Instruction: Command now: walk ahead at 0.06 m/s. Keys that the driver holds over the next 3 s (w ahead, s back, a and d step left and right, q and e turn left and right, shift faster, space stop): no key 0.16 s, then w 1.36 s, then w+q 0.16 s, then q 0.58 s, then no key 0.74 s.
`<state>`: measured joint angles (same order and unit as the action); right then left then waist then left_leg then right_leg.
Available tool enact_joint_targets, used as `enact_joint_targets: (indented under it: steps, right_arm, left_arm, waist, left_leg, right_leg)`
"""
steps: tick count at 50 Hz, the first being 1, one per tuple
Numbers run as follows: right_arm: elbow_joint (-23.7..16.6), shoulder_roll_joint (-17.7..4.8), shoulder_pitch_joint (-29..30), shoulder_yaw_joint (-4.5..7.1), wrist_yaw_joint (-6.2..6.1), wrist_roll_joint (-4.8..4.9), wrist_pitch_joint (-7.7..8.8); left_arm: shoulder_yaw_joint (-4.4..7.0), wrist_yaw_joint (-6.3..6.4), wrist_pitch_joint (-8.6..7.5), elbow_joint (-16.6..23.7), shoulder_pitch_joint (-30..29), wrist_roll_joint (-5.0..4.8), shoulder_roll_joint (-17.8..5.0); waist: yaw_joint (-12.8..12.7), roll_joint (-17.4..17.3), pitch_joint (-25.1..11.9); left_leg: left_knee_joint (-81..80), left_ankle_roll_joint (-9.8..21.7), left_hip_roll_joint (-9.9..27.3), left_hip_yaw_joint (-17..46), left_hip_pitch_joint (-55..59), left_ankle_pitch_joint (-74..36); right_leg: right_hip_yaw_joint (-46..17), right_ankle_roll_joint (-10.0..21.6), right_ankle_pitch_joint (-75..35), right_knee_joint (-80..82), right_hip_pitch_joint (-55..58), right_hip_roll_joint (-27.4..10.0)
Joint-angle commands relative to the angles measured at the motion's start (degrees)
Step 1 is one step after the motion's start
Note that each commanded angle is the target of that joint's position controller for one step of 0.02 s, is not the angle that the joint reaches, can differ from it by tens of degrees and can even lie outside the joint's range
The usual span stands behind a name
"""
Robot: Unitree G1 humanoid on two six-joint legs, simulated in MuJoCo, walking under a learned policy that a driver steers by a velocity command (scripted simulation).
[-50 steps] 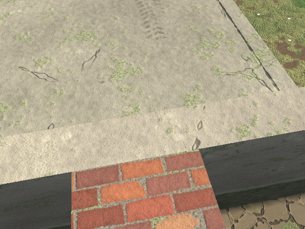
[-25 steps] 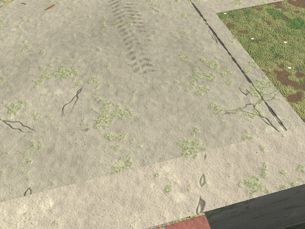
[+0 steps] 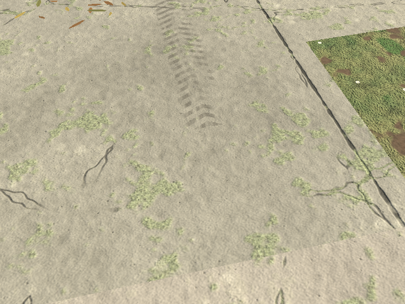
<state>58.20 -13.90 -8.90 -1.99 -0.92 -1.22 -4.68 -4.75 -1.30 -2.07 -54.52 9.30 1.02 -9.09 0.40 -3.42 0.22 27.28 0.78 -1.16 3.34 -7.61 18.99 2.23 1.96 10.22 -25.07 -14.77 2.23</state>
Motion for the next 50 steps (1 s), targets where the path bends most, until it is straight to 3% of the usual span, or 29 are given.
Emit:
enact_joint_targets:
  steps: [1,4,8,10,12,16,18,19,20,21,22,23,24,25,26,29,33,35,37,38,39,40,41,42,43,44,45,47,50]
  right_arm:
    - [0.6,-7.8,-1.9,1.21,-0.69,0.13,-0.13]
    - [1.1,-7.4,-0.9,1.31,-0.84,0.20,0.11]
    - [1.5,-7.1,-0.1,1.35,-0.63,0.43,-0.38]
    - [2.0,-7.1,-0.6,1.29,-0.45,0.34,-0.48]
    - [1.4,-7.9,0.3,1.62,-0.13,0.42,-0.54]
    - [0.0,-7.0,1.8,1.48,0.49,0.57,1.67]
    - [0.2,-6.6,0.8,1.52,0.81,0.89,3.29]
    - [1.1,-6.4,-2.2,1.68,0.94,1.20,4.04]
    - [2.6,-6.5,-6.9,1.81,1.54,1.42,4.48]
    - [4.8,-8.6,-13.7,2.45,1.64,1.47,4.38]
    - [5.9,-14.9,-19.6,4.19,1.98,1.36,5.09]
    - [5.5,-15.1,-20.1,4.10,2.51,0.71,6.32]
    - [4.6,-10.9,-16.4,3.08,2.52,0.12,7.24]
    - [3.4,-8.2,-13.0,2.46,2.59,0.28,7.78]
    - [2.9,-7.4,-12.1,2.38,2.66,1.04,7.90]
    - [2.6,-4.9,-14.9,1.63,2.24,0.53,7.21]
    - [1.9,-8.4,-18.9,2.05,-0.76,0.89,6.91]
    - [1.1,-12.6,-19.3,3.34,-1.66,0.61,7.17]
    - [0.7,-14.0,-19.7,4.33,-2.04,1.19,7.11]
    - [-0.1,-14.2,-17.5,4.73,-1.85,1.33,6.86]
    - [-0.9,-13.1,-13.7,4.48,-1.79,0.34,6.62]
    - [-2.7,-10.4,-10.6,3.68,-0.87,-0.99,7.04]
    - [-4.2,-2.3,-14.1,1.63,0.11,-2.08,8.25]
    - [-4.1,-4.7,-15.0,2.44,0.98,1.19,9.11]
    - [-6.4,-8.7,-10.6,3.07,1.61,2.64,9.77]
    - [-7.5,-9.8,-8.6,3.43,1.77,2.85,9.79]
    - [-7.0,-9.4,-9.7,3.51,1.65,2.62,9.11]
    - [-6.6,-7.7,-12.9,3.41,1.50,2.80,7.34]
    - [-8.4,-5.9,-9.7,2.46,1.75,0.94,7.00]
  left_arm:
    - [1.84,-0.30,-1.14,1.5,-2.2,-0.49,-8.5]
    - [1.96,-0.38,-1.52,-1.1,0.5,-0.56,-8.7]
    - [2.12,-0.21,-1.12,-3.1,0.1,-0.52,-9.1]
    - [2.22,0.11,-0.62,-4.6,0.9,-0.74,-9.4]
    - [3.28,0.89,0.25,-5.6,2.1,-1.17,-12.0]
    - [5.53,2.32,0.44,-7.9,8.5,-1.56,-15.4]
    - [6.10,2.75,0.46,-8.4,9.3,-1.73,-15.1]
    - [6.04,2.81,0.59,-7.6,6.5,-1.28,-15.0]
    - [5.83,2.95,0.58,-5.6,1.3,-1.16,-14.0]
    - [5.25,2.62,0.40,-3.2,-4.6,-0.70,-12.5]
    - [4.33,1.63,-0.92,-0.3,-9.7,-1.67,-9.4]
    - [4.39,0.88,-2.40,0.7,-10.5,-2.06,-10.0]
    - [4.61,0.06,-3.50,-0.6,-7.1,-3.18,-11.0]
    - [4.65,-0.67,-4.02,-2.2,-2.5,-3.07,-11.2]
    - [4.71,-1.02,-4.57,-2.7,-0.4,-2.54,-11.0]
    - [4.67,-1.77,-5.09,-0.9,-4.1,-2.43,-10.6]
    - [2.47,-2.21,-5.07,6.5,-16.8,-2.06,-6.6]
    - [2.70,-2.08,-5.28,7.6,-15.7,-2.18,-7.9]
    - [4.50,-1.11,-4.80,6.6,-7.7,-2.97,-12.0]
    - [5.84,-0.52,-4.56,4.8,0.4,-3.34,-14.5]
    - [7.27,0.20,-3.88,1.1,11.3,-3.52,-17.0]
    - [7.15,0.93,-2.71,-2.4,24.0,-2.79,-16.7]
    - [5.87,0.65,-2.74,-2.1,22.8,-0.58,-16.4]
    - [5.99,0.74,-3.18,-2.8,19.4,0.76,-14.8]
    - [5.44,1.07,-3.51,-1.0,11.2,0.39,-12.6]
    - [4.59,1.02,-3.96,0.2,4.8,0.16,-9.9]
    - [3.86,0.55,-4.39,0.7,1.7,0.35,-8.1]
    - [3.48,0.05,-4.58,-0.3,0.0,0.69,-7.6]
    - [4.30,-0.17,-4.91,-1.2,-0.6,0.26,-10.7]
  waist:
    - [0.8,4.0,-2.2]
    - [0.0,3.3,-6.9]
    - [-0.1,3.1,-6.8]
    - [-0.1,3.5,-7.0]
    - [-0.9,5.1,-5.6]
    - [-3.1,9.1,-0.2]
    - [-2.5,8.7,1.5]
    - [-0.1,9.1,2.1]
    - [3.1,8.3,2.7]
    - [6.6,3.0,3.8]
    - [9.4,-9.7,4.4]
    - [8.6,-8.6,7.1]
    - [5.1,-1.9,10.3]
    - [1.9,-0.2,9.7]
    - [0.6,0.4,8.5]
    - [1.4,0.1,6.6]
    - [3.7,-1.2,7.5]
    - [1.7,-5.3,4.2]
    - [-3.0,-9.2,0.5]
    - [-7.7,-9.1,-1.7]
    - [-12.2,-8.2,-5.2]
    - [-15.6,-1.3,-13.2]
    - [-9.7,11.8,-17.1]
    - [-8.5,8.7,-15.2]
    - [-5.9,6.3,-4.4]
    - [-2.7,4.0,1.4]
    - [-0.1,2.4,3.4]
    - [3.3,4.8,4.3]
    - [3.7,6.8,4.8]
  left_leg:
    - [-7.1,0.6,2.8,3.3,-0.5,-14.2]
    - [-7.0,0.8,3.1,3.2,1.7,-22.5]
    - [-7.6,0.8,2.9,2.6,2.5,-25.6]
    - [-8.7,1.4,2.2,1.8,2.2,-19.6]
    - [-5.4,2.4,0.1,-0.3,-2.7,-8.6]
    - [5.1,1.7,-0.5,-1.6,-16.2,2.1]
    - [7.0,0.6,0.4,-1.4,-17.5,5.1]
    - [5.4,0.8,0.9,-1.1,-11.7,6.1]
    - [1.4,3.0,1.3,0.4,-2.3,9.0]
    - [-5.2,6.1,4.1,6.3,8.7,15.1]
    - [-15.3,10.7,14.7,25.1,14.3,21.7]
    - [-19.0,15.0,21.4,36.9,14.2,16.9]
    - [-17.2,14.7,20.9,31.8,12.3,6.8]
    - [-15.0,13.0,18.5,24.3,12.1,-6.8]
    - [-14.0,11.5,17.0,18.7,12.9,-20.0]
    - [-15.3,7.2,12.2,7.9,10.7,-35.6]
    - [-18.3,5.3,9.5,3.3,6.2,-46.3]
    - [-14.3,4.2,8.8,1.8,3.9,-65.2]
    - [-5.9,3.0,10.0,2.5,5.0,-81.7]
    - [1.7,2.3,10.5,3.5,4.8,-83.6]
    - [12.1,0.5,9.5,3.2,1.9,-80.0]
    - [30.8,0.8,4.5,4.0,-9.5,-39.3]
    - [48.3,0.7,-3.9,6.2,-24.5,13.7]
    - [57.7,0.4,-3.9,9.2,-31.1,12.1]
    - [56.1,1.1,0.3,6.0,-34.3,8.5]
    - [54.1,1.5,2.6,3.1,-33.0,4.4]
    - [52.4,1.7,3.8,2.1,-29.7,2.3]
    - [48.5,1.3,5.3,0.8,-22.9,1.9]
    - [37.9,-1.1,7.5,-2.0,-20.7,-6.6]
  right_leg:
    - [-6.6,3.5,-20.6,4.2,6.6,-6.2]
    - [-6.2,3.9,-31.4,2.5,11.7,-6.7]
    - [-5.4,3.8,-31.6,2.6,11.8,-6.5]
    - [-5.1,3.8,-21.7,4.0,12.4,-5.8]
    - [-6.7,5.8,-6.9,4.7,13.3,-6.1]
    - [-21.0,12.8,15.1,9.1,14.7,-15.3]
    - [-23.5,13.8,19.1,7.4,11.8,-17.2]
    - [-22.8,12.9,21.1,5.4,4.3,-16.9]
    - [-19.1,10.7,26.0,2.1,-6.5,-14.1]
    - [-11.9,7.4,28.1,-6.4,-20.3,-8.7]
    - [1.2,2.2,20.4,-28.1,-31.9,0.7]
    - [-2.9,0.8,23.7,-40.9,-39.3,0.4]
    - [-7.3,1.2,19.2,-47.4,-41.9,-1.4]
    - [-7.1,1.3,14.1,-49.7,-41.7,-2.5]
    - [-6.4,1.2,10.1,-49.3,-40.8,-3.5]
    - [-0.9,-0.2,1.5,-42.5,-33.5,-3.6]
    - [6.3,-1.1,-5.1,-20.2,-23.0,0.4]
    - [10.4,-0.4,-4.6,-12.8,-10.5,5.2]
    - [8.2,1.5,-4.5,-8.0,-0.6,6.8]
    - [4.4,4.3,-9.8,-0.6,6.5,4.6]
    - [0.8,6.1,-16.6,3.8,16.4,0.6]
    - [-8.6,8.9,-13.3,0.5,34.2,-8.6]
    - [-28.2,15.8,-26.0,-3.0,42.8,-22.6]
    - [-37.8,22.4,-4.5,7.6,35.2,-25.4]
    - [-32.0,20.6,9.9,14.3,23.7,-23.1]
    - [-26.9,17.4,13.1,18.1,14.1,-19.8]
    - [-22.8,15.5,11.5,20.3,6.6,-17.2]
    - [-14.8,13.4,9.2,22.5,-4.3,-13.1]
    - [-6.8,13.0,3.0,23.1,-11.1,-9.8]
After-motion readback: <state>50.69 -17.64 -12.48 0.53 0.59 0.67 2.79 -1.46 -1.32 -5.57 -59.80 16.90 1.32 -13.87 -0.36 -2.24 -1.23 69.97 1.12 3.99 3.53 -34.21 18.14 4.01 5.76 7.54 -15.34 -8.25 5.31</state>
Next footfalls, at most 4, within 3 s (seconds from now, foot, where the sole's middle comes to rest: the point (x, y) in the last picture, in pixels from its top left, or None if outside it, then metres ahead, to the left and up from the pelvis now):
0.40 left None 0.02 0.11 -0.78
0.80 right None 0.37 -0.01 -0.78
1.24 left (149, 286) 0.59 0.24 -0.78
1.74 right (211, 200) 0.94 0.03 -0.78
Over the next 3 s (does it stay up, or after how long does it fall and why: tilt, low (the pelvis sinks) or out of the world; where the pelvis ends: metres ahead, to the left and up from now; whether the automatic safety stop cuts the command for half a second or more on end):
stays up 0.91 0.15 0.00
